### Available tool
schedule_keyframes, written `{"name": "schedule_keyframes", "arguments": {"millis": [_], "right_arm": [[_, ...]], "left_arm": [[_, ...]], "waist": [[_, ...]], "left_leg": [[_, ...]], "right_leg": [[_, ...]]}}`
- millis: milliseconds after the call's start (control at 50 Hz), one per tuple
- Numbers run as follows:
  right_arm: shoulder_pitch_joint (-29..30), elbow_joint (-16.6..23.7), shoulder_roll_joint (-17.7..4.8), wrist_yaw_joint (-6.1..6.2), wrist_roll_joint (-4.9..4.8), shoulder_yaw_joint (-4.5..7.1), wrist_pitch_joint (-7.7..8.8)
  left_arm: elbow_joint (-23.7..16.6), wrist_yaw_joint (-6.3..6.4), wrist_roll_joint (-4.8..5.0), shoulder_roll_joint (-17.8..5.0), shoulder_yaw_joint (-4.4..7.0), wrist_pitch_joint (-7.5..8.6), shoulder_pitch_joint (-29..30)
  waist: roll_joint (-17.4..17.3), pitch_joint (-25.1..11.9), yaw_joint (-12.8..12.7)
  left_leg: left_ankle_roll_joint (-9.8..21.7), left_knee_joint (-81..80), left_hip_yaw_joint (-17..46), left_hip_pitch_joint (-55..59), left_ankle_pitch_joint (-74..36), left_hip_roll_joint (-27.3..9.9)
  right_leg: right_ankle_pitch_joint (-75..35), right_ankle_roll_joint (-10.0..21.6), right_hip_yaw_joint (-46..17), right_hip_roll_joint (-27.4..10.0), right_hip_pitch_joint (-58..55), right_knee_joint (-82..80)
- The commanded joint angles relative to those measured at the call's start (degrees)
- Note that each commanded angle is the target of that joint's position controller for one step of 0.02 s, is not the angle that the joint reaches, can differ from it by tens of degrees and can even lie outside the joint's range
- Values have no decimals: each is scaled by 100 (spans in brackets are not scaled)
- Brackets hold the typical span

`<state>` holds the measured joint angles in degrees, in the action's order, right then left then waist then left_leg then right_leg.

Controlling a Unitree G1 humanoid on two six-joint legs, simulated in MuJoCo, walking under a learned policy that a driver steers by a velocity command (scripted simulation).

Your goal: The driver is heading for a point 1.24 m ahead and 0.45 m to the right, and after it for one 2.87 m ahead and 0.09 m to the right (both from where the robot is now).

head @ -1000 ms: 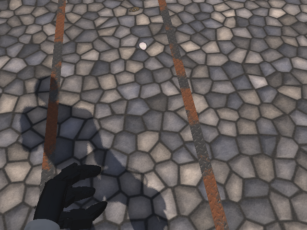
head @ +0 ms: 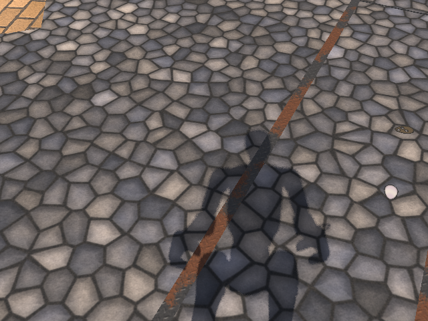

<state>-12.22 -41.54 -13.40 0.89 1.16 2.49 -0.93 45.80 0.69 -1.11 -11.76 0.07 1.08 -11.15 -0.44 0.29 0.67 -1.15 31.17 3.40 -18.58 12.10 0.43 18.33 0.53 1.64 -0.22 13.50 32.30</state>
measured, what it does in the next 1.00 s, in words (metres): lifts its left foot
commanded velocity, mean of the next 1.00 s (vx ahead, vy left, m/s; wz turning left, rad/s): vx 0.09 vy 0.00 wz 0.00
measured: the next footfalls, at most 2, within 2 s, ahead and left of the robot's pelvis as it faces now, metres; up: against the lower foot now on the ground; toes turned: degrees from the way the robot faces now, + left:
left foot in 1.08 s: +0.19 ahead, +0.17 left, +0.00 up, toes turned -1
right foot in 1.58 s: +0.53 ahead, -0.10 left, +0.00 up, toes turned -34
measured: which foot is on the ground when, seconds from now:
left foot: down 0.00-0.80, up 0.82-1.00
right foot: down 0.00-1.00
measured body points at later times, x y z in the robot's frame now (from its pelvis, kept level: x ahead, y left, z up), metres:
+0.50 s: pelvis +0.03 -0.01 +0.00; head +0.03 -0.01 +0.45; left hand +0.11 +0.24 -0.13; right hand +0.13 -0.26 -0.13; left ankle +0.05 +0.13 -0.73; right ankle -0.01 -0.11 -0.73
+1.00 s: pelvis +0.07 +0.01 +0.01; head +0.07 +0.03 +0.46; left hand +0.04 +0.28 -0.13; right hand +0.18 -0.25 -0.11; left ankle +0.11 +0.16 -0.69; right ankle -0.01 -0.11 -0.73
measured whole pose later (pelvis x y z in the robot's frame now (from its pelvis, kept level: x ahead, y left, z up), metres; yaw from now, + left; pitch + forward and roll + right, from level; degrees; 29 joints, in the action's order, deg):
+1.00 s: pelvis +0.07 +0.01 +0.01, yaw -1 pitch +1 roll +0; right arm -8.8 -57.5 -14.0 -0.6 -0.7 4.4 4.4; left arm 58.6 1.1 0.6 -14.1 3.3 3.8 -23.4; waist 2.0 -1.7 -2.7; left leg 0.8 43.3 -1.5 -25.9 17.4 -3.7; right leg 16.6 1.2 -0.1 -1.5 2.1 17.0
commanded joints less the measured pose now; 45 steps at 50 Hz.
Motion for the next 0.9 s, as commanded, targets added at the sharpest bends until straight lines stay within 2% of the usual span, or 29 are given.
{"name": "schedule_keyframes", "arguments": {"millis": [20,100,260,540,760,780,800,820,840,860,880,900], "right_arm": [[217,314,-477,31,-15,141,140],[123,179,-476,70,-41,156,137],[50,-109,-489,154,-69,183,72],[169,-927,-444,225,-97,214,11],[182,-1588,-432,244,-111,176,23],[21,-1715,-383,242,-138,170,18],[103,-1691,-441,222,-202,203,38],[586,-1453,-517,169,-243,212,123],[1158,-1138,-513,108,-320,190,247],[1265,-1064,-519,59,-367,214,365],[1079,-1132,-466,8,-346,220,469],[937,-1192,-435,-44,-328,227,566]], "left_arm": [[-316,35,32,-733,190,86,53],[-244,1,45,-646,177,82,20],[14,-33,68,-616,183,77,-29],[661,21,91,-635,207,71,-237],[1071,65,92,-592,195,38,-481],[1185,87,128,-694,243,12,-734],[1207,112,216,-1016,357,-14,-908],[1204,131,277,-1338,464,10,-1125],[1187,162,268,-1523,538,104,-1169],[1106,172,193,-1324,487,234,-990],[1058,155,178,-1082,439,342,-871],[1021,123,212,-958,422,399,-833]], "waist": [[53,-171,-90],[-58,-294,-99],[1,-255,-75],[39,-39,-88],[54,102,-98],[220,-134,-153],[604,87,-272],[1026,524,-461],[1238,1060,-591],[916,1310,-457],[687,1209,-312],[548,983,-251]], "left_leg": [[173,-245,254,476,-689,-193],[193,-178,299,625,-1076,-239],[217,-132,328,839,-1397,-272],[149,-366,237,1028,-1342,-233],[108,-562,146,967,-1111,-203],[122,-291,-187,901,126,70],[134,308,-532,242,1513,331],[170,1093,-683,-740,1742,232],[275,1956,-340,-1684,1592,-244],[336,2491,-73,-2422,1398,-536],[392,2676,29,-2851,1096,-714],[425,2522,19,-2921,851,-816]], "right_leg": [[-282,235,-534,-465,349,-866],[-690,226,-399,-368,241,-722],[-1022,182,-300,-295,224,-709],[-1031,173,-288,-269,90,-1018],[-932,191,-287,-242,-20,-1200],[403,321,-350,-230,-207,-1370],[2251,634,-941,-570,-286,-1727],[3613,1083,-2092,-1434,-358,-2420],[3800,1520,-3211,-2284,-332,-3037],[3197,1604,-3418,-2464,-628,-3103],[2535,1471,-3116,-2350,-1050,-2941],[1973,1292,-2681,-2159,-1339,-2814]]}}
